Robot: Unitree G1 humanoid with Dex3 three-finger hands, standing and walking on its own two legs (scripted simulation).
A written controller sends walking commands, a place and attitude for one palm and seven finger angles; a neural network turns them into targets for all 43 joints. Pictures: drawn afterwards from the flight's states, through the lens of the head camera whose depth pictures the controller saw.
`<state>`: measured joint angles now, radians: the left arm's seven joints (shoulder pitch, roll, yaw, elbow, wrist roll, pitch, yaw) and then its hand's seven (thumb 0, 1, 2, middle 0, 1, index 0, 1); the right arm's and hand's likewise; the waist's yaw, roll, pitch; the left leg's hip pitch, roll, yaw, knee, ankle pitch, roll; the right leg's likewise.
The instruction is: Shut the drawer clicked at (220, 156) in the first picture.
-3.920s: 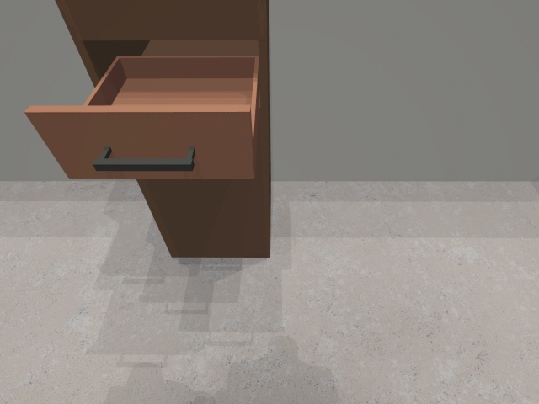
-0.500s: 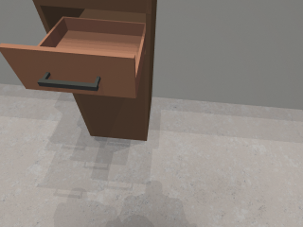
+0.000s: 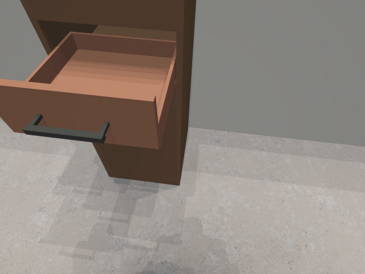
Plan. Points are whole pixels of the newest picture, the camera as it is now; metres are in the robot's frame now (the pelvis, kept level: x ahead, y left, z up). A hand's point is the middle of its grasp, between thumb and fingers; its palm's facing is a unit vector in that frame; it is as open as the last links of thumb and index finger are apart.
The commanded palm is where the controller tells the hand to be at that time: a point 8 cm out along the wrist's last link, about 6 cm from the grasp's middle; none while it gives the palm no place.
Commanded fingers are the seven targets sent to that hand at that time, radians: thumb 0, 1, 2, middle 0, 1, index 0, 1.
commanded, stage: come to a stop and stand still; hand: left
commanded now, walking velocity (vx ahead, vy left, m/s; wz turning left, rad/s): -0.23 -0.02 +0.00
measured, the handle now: (68, 127) +0.38 +0.29 +0.09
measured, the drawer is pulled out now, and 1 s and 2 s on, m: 0.27 0.27 0.27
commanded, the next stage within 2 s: look again from close up in 0.96 s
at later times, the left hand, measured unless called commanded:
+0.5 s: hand out of the picture +0.08 +0.20 -0.17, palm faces +0.03 -0.95 -0.30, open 7.4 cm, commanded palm none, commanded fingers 0.00 0.90 0.90 -0.20 -0.30 -0.20 -0.30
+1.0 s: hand out of the picture +0.03 +0.17 -0.16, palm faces -0.01 -0.98 -0.22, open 7.4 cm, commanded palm none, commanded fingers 0.00 0.90 0.90 -0.20 -0.30 -0.20 -0.30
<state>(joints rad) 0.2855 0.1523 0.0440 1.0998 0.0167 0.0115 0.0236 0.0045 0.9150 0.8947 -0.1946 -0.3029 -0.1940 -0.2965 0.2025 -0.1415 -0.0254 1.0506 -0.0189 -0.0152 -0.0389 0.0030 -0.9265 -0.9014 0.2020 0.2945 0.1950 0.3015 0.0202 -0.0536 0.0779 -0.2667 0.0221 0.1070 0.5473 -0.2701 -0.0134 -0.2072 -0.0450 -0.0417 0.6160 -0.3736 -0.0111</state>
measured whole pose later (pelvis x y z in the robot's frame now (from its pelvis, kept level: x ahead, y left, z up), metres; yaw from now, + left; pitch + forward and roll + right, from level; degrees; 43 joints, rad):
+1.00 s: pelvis +0.00 -0.01 +0.00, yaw -1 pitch -1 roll +0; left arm 0.28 0.18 0.00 1.01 0.02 0.01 0.03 0.00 0.91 0.89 -0.20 -0.30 -0.20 -0.30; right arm 0.31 -0.18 -0.01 1.04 -0.02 0.01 -0.01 0.00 -0.91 -0.90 0.20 0.29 0.19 0.30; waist -0.01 0.00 0.03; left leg -0.30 0.04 0.04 0.53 -0.22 -0.03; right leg -0.22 0.00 0.02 0.57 -0.34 -0.01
